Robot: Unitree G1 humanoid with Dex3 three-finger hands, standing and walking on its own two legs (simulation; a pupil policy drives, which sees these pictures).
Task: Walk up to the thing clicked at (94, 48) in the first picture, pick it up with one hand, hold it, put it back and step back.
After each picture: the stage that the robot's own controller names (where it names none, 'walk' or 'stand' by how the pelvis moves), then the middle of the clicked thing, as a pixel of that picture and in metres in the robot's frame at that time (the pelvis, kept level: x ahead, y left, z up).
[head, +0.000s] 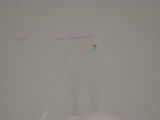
stand; (94, 47) +1.61 -0.07 -0.72
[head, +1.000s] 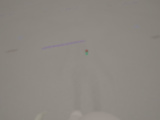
walk; (86, 52) +1.47 +0.21 -0.71
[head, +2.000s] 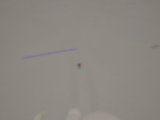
walk; (79, 66) +0.96 +0.24 -0.70
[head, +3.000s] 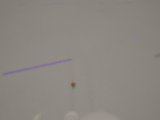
walk; (73, 85) +0.55 +0.21 -0.71
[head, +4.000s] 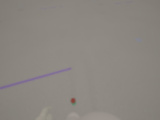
stand; (73, 101) +0.33 +0.20 -0.70
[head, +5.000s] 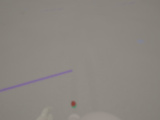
stand; (73, 104) +0.30 +0.21 -0.71
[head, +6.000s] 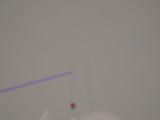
stand; (73, 106) +0.30 +0.20 -0.72
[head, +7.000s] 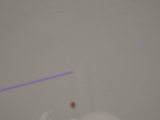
stand; (73, 105) +0.31 +0.21 -0.73
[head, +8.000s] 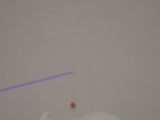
stand; (73, 106) +0.30 +0.22 -0.73
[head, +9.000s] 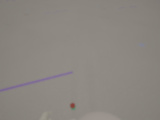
go down; (72, 106) +0.30 +0.22 -0.73
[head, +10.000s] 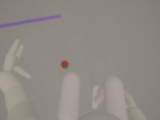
go down; (64, 65) +0.41 +0.21 -0.32
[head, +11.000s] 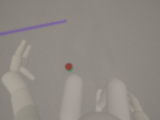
approach; (69, 67) +0.40 +0.20 -0.32
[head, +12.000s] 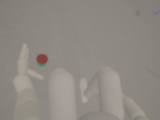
close in; (42, 60) +0.40 +0.24 -0.23
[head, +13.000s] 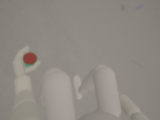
close; (30, 60) +0.40 +0.25 -0.23
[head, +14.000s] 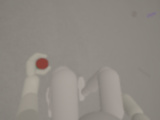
lift; (41, 64) +0.35 +0.24 -0.22
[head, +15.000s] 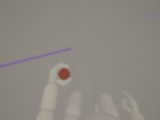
lift; (65, 76) +0.31 +0.18 -0.01
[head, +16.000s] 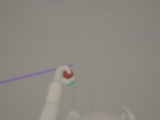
hold; (68, 77) +0.32 +0.17 +0.00
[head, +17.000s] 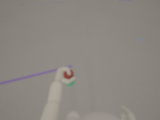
hold; (69, 78) +0.32 +0.17 -0.01
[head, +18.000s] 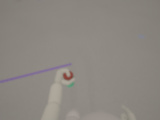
crouch; (69, 79) +0.32 +0.17 -0.03
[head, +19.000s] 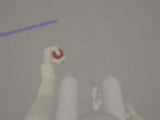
lower; (59, 56) +0.45 +0.20 -0.09
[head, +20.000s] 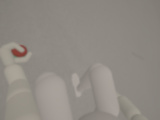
lower; (21, 54) +0.44 +0.26 -0.23
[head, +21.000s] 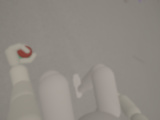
lower; (25, 54) +0.43 +0.26 -0.23
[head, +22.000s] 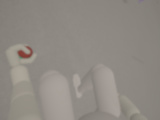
lower; (25, 54) +0.42 +0.26 -0.23
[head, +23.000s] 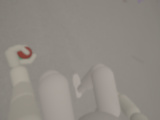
lower; (25, 55) +0.42 +0.26 -0.23
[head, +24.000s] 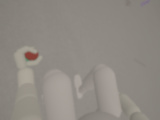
loosen; (31, 56) +0.41 +0.25 -0.23
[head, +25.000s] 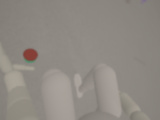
withdraw; (30, 56) +0.41 +0.24 -0.23
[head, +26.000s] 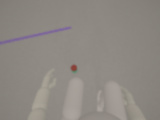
walk; (74, 69) +0.43 +0.18 -0.39
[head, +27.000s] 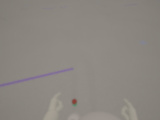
stand; (74, 102) +0.34 +0.17 -0.66
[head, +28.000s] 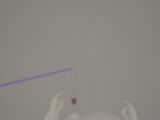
stand; (74, 101) +0.34 +0.18 -0.67
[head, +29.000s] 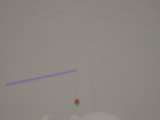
stand; (77, 102) +0.35 +0.17 -0.71
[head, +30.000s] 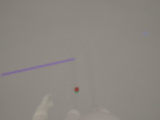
walk; (76, 90) +0.40 +0.14 -0.70
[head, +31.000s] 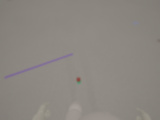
walk; (78, 80) +0.54 +0.18 -0.69
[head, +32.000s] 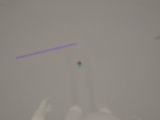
walk; (79, 64) +0.84 +0.21 -0.69
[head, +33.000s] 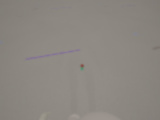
stand; (82, 67) +0.99 +0.19 -0.71
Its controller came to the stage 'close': yes
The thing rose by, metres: 0.72
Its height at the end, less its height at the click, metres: +0.00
